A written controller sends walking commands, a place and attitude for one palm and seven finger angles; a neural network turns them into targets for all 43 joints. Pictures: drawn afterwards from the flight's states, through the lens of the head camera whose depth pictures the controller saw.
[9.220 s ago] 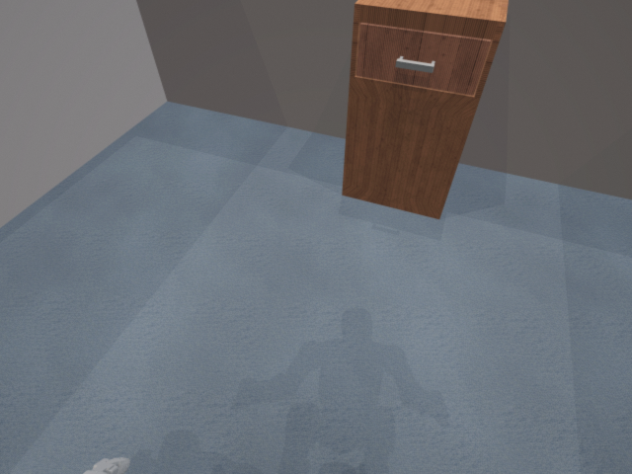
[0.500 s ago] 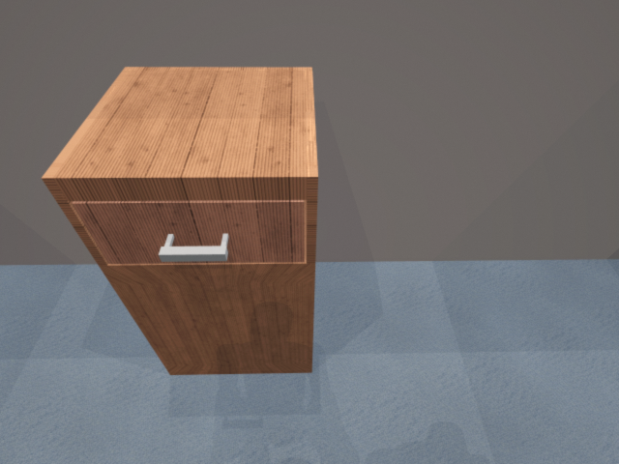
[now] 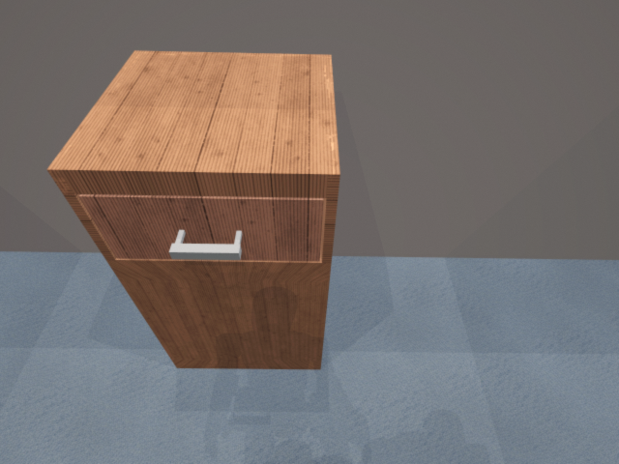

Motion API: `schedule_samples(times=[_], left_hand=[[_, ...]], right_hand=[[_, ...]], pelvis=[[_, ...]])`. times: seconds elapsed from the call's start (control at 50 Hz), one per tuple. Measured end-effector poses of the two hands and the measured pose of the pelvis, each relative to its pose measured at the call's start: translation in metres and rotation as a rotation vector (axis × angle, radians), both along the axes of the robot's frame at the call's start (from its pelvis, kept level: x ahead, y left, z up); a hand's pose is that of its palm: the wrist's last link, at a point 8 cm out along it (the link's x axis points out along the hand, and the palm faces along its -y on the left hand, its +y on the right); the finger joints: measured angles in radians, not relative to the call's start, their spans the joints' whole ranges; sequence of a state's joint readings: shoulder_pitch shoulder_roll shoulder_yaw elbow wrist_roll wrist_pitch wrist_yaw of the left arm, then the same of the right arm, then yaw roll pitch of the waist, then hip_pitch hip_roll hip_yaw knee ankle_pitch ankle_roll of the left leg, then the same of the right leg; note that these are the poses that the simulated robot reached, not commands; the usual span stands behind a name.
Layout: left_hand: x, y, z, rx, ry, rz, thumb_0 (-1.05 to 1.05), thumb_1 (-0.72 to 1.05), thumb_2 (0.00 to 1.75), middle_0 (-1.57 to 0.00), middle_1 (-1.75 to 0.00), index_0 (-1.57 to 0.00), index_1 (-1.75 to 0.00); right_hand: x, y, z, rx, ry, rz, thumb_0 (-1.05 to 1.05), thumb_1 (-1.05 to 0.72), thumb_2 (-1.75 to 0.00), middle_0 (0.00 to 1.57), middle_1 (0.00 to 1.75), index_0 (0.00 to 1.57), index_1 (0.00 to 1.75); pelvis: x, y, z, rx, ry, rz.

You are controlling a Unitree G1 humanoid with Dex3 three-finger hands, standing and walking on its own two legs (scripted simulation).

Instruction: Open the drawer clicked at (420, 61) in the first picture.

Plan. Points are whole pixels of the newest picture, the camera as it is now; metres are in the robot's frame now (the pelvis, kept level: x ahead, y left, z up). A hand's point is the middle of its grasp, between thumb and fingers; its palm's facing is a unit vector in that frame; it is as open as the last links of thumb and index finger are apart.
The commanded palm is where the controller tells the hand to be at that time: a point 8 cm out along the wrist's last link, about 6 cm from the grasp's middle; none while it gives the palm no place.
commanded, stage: look again from close up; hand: left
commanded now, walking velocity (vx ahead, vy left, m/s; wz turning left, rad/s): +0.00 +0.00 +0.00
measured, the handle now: (208, 243) +0.50 +0.22 -0.07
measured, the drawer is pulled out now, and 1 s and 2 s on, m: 0.00 0.00 0.00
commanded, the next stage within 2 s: raise the hand with hooked fingers in 0.22 s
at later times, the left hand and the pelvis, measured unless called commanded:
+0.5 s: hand (149, 437) +0.17 +0.22 -0.06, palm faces -0.09 -0.65 -0.76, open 7.6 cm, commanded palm +0.12 +0.24 -0.04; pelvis -0.01 +0.00 -0.01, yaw +2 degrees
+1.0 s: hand (143, 393) +0.21 +0.23 -0.02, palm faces +0.05 -0.09 -0.99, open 10.1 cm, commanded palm +0.18 +0.23 +0.03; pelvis +0.00 -0.03 -0.04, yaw +2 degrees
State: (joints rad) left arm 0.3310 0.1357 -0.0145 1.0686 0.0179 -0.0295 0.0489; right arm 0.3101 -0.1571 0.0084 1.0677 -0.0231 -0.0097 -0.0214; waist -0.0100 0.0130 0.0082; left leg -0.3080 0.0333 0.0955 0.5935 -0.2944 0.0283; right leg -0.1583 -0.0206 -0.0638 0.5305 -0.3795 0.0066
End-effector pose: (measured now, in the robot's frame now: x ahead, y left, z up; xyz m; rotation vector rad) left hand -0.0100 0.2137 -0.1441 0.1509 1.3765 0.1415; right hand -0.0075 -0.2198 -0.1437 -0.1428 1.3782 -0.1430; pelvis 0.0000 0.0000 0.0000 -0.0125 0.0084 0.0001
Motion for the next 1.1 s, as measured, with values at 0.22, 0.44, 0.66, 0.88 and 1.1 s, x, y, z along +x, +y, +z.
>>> schedule_samples(times=[0.22,0.44,0.66,0.88,1.1], left_hand=[[0.046,0.023,0.003,0.021,-0.078,-0.033,0.01,0.91,0.90,-0.20,-0.30,-0.20,-0.30],[0.118,0.032,0.085,0.310,-0.466,-0.307,0.02,0.89,0.89,-0.21,-0.31,-0.21,-0.31],[0.173,-0.003,0.148,0.993,-0.824,-0.927,0.01,0.70,0.81,-0.21,-0.43,-0.21,-0.43],[0.162,0.008,0.151,1.226,-0.875,-0.905,0.00,0.43,0.70,-0.26,-0.60,-0.26,-0.59],[0.213,0.004,0.185,1.105,-0.837,-0.930,0.01,0.18,0.59,-0.27,-0.76,-0.27,-0.76]], right_hand=[[0.029,0.002,0.006,-0.026,-0.042,0.013,0.01,-0.93,-0.90,0.20,0.30,0.20,0.30],[0.069,-0.004,0.023,-0.057,-0.341,0.029,0.01,-0.92,-0.90,0.20,0.30,0.20,0.30],[0.192,-0.030,0.035,-0.033,-0.665,0.168,0.01,-0.91,-0.90,0.20,0.30,0.20,0.30],[0.254,-0.014,0.027,-0.008,-0.688,0.302,0.01,-0.91,-0.90,0.20,0.30,0.20,0.30],[0.214,-0.006,0.023,0.043,-0.538,0.233,0.01,-0.90,-0.90,0.20,0.30,0.20,0.30]], pelvis=[[0.011,0.010,0.002,0.011,-0.011,-0.011],[0.003,0.010,0.003,0.037,0.034,0.006],[-0.015,-0.009,-0.029,0.060,0.156,-0.026],[-0.010,-0.030,-0.052,0.036,0.188,0.037],[0.007,-0.027,-0.024,0.043,0.148,0.019]])
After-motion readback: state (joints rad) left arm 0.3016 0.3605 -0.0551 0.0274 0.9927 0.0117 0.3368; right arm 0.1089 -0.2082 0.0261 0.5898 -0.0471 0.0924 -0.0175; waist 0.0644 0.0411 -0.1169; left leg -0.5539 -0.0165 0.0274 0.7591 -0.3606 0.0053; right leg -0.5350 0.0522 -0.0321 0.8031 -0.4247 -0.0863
